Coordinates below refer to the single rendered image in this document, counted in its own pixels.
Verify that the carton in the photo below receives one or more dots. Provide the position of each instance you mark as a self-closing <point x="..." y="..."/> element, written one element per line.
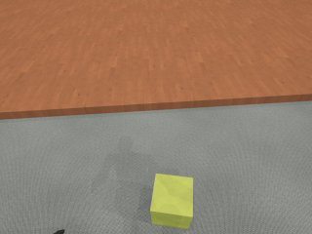
<point x="172" y="201"/>

